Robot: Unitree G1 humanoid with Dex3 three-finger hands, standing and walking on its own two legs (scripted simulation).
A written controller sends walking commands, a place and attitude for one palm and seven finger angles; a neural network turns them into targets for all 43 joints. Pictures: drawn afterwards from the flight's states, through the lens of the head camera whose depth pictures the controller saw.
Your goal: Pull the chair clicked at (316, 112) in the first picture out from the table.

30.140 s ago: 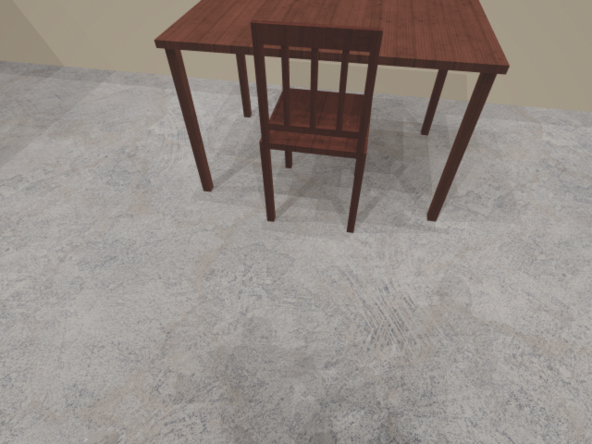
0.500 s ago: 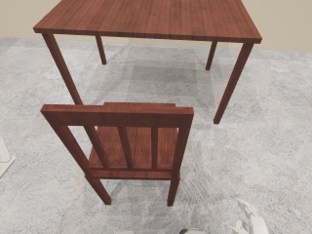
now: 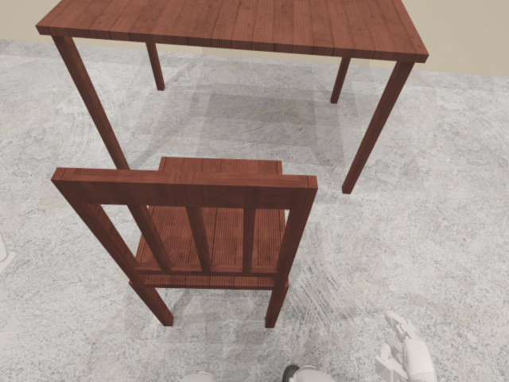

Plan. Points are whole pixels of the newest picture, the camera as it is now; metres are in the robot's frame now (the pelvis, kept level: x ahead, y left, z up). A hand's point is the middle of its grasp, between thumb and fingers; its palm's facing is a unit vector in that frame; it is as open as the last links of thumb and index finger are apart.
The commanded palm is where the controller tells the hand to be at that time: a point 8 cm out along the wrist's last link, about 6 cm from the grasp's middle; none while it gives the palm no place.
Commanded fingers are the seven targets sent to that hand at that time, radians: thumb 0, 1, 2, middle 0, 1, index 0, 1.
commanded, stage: step back with the hand held close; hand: left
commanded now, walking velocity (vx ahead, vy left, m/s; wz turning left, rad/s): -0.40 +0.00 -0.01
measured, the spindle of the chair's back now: (200, 240) +0.37 +0.13 -0.09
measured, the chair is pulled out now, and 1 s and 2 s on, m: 0.52 0.52 0.52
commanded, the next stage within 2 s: stop stepping back and stand still in 0.82 s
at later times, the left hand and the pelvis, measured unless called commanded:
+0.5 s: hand out of the picture +0.17 +0.27 +0.18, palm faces +0.47 -0.73 -0.50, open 7.4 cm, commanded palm +0.10 +0.30 +0.19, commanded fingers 0.00 0.90 0.90 -0.20 -0.30 -0.20 -0.30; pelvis -0.04 +0.00 +0.00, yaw +0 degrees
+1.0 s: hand out of the picture +0.08 +0.25 +0.18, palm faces +0.37 -0.81 -0.46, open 7.4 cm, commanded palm +0.02 +0.29 +0.19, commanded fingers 0.00 0.90 0.90 -0.20 -0.30 -0.20 -0.30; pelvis -0.13 +0.00 +0.00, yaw -2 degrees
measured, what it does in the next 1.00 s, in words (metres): walks backwards: right foot, then right foot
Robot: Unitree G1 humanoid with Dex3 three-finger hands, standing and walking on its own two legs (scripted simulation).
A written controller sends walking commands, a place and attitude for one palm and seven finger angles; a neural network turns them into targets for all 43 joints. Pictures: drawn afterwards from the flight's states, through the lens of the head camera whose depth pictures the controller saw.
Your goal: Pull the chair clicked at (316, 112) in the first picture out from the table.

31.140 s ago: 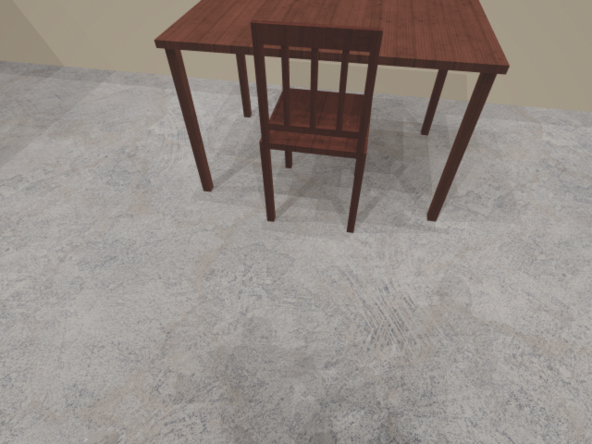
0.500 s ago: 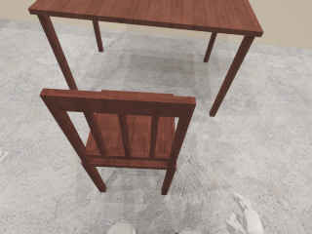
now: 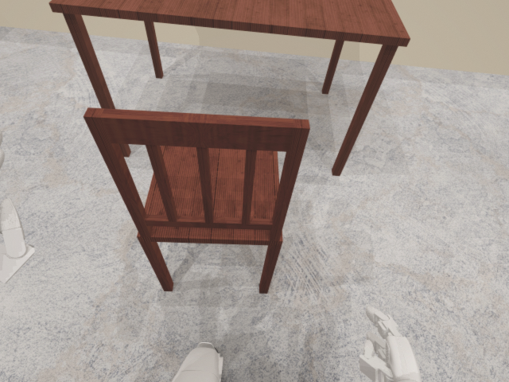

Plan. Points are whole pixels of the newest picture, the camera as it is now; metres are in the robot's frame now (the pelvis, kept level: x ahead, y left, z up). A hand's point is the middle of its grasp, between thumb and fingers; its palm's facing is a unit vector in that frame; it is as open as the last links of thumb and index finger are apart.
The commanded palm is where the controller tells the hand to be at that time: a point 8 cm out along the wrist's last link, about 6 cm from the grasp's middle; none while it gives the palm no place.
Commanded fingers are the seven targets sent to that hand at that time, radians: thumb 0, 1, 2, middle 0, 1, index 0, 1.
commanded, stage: stop stepping back and stand still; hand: left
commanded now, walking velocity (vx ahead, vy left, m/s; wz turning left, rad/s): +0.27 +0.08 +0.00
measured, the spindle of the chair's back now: (206, 187) +0.50 +0.15 -0.09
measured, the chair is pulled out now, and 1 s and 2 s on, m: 0.52 0.52 0.52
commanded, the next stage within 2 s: let the arm hang, fingers relaxed in 0.72 s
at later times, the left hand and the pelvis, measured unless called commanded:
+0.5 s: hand out of the picture +0.14 +0.27 +0.18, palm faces +0.44 -0.77 -0.46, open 7.4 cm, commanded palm +0.09 +0.30 +0.19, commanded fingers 0.00 0.90 0.90 -0.20 -0.30 -0.20 -0.30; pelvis -0.04 +0.00 +0.01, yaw +1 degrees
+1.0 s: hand out of the picture +0.11 +0.25 -0.08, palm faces +0.19 -0.93 -0.32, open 7.4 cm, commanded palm none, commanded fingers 0.00 0.90 0.90 -0.20 -0.30 -0.20 -0.30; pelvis -0.05 +0.02 -0.01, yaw +4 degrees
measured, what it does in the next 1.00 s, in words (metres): steps on the spot: left foot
